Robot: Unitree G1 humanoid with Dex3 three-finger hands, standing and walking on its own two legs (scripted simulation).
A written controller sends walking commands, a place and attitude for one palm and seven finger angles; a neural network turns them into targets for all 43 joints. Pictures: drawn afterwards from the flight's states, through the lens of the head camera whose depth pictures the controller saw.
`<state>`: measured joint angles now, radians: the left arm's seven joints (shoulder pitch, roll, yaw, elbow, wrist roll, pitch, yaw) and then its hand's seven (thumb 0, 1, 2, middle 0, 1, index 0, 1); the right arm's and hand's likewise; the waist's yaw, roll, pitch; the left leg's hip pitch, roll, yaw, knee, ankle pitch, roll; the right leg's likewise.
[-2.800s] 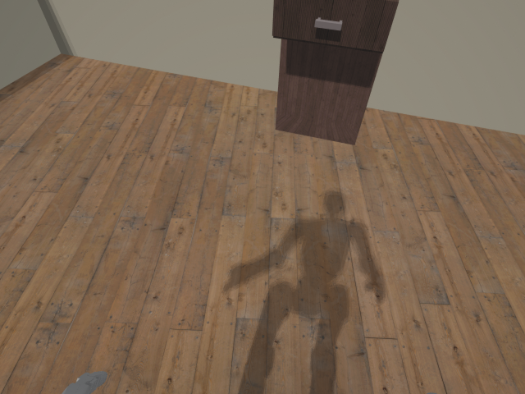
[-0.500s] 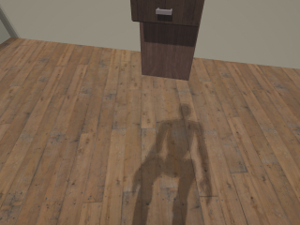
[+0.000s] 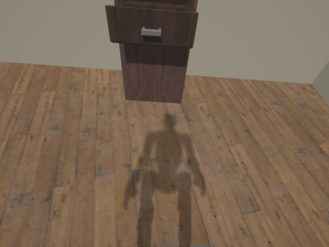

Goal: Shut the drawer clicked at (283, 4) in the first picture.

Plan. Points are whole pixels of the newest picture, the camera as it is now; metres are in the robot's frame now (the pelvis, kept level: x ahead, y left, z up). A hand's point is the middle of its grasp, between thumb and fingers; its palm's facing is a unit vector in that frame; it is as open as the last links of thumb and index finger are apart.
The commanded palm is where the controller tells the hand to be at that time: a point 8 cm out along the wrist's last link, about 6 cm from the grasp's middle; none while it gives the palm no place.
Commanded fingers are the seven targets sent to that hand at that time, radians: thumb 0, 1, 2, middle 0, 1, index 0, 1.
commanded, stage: walk to a spot facing it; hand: left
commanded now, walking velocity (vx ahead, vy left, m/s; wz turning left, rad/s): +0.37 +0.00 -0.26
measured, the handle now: (151, 30) +1.09 +0.16 +0.03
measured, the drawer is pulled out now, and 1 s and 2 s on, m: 0.30 0.30 0.30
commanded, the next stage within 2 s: turn to face it in 0.96 s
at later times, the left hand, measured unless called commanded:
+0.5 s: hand (139, 187) +0.33 +0.11 -0.16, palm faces -0.07 -0.98 -0.18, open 7.3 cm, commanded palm none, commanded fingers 0.00 0.90 0.90 -0.20 -0.30 -0.20 -0.30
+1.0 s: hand (128, 156) +0.45 +0.17 -0.17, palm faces -0.09 -0.99 -0.14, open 7.4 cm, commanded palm none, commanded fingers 0.00 0.90 0.90 -0.20 -0.30 -0.20 -0.30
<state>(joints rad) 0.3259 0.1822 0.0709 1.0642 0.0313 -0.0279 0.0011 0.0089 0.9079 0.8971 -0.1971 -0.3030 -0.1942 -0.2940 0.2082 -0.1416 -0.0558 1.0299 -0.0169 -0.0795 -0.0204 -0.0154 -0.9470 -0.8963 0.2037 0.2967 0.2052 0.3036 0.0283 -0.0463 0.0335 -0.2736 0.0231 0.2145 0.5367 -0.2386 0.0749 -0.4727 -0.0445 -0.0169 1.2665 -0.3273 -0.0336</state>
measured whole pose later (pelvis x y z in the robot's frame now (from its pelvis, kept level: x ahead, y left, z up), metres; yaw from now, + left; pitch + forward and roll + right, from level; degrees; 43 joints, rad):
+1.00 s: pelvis +0.43 -0.01 +0.01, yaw -10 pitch -2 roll -1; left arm 0.31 0.18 0.07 1.10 0.03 -0.01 -0.01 0.01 0.91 0.90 -0.20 -0.30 -0.19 -0.29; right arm 0.26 -0.14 -0.05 1.05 -0.03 -0.08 -0.02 0.00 -0.95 -0.90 0.20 0.30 0.20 0.30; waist 0.02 -0.04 0.05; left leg -0.18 0.09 0.26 0.47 -0.25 0.04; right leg -0.51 -0.08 -0.05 1.21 -0.28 0.01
